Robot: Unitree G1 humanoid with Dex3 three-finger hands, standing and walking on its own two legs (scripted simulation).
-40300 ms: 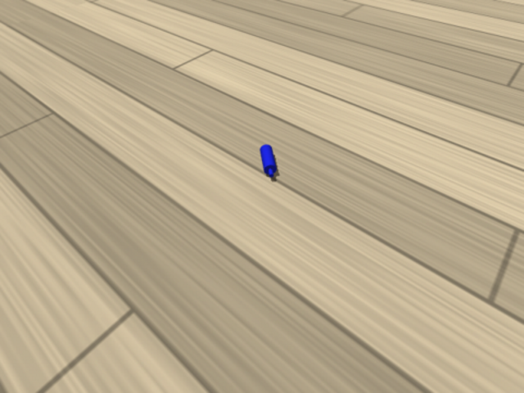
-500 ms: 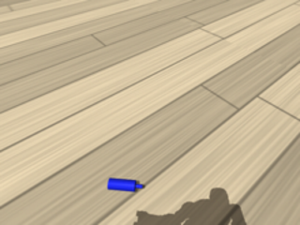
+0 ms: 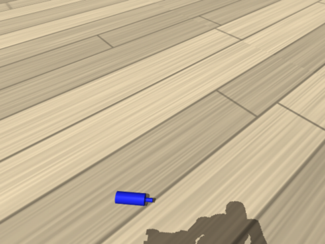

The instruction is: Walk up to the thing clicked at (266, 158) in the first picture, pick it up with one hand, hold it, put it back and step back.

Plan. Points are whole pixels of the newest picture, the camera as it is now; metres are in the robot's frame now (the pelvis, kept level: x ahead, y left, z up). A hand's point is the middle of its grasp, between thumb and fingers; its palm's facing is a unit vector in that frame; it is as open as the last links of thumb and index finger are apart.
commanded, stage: stand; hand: left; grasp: from above
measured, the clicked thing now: (134, 198) +0.48 +0.24 -0.74
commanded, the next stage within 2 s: step back in 0.16 s
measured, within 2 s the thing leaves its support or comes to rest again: neither
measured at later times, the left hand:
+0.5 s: hand out of the picture +0.10 +0.32 -0.19, palm faces +0.01 -0.93 -0.37, open 7.4 cm
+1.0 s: hand out of the picture +0.00 +0.34 -0.16, palm faces -0.06 -0.91 -0.42, open 7.4 cm
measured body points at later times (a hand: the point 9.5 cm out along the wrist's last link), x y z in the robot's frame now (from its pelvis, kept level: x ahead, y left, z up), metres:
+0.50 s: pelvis -0.05 +0.06 -0.03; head +0.04 +0.08 +0.41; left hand +0.10 +0.37 -0.16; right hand +0.02 -0.27 -0.14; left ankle -0.05 +0.14 -0.75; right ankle +0.00 -0.13 -0.73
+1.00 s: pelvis -0.11 +0.07 -0.02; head -0.06 +0.06 +0.42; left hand +0.00 +0.38 -0.13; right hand -0.01 -0.23 -0.15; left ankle -0.09 +0.16 -0.72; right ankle -0.09 -0.02 -0.75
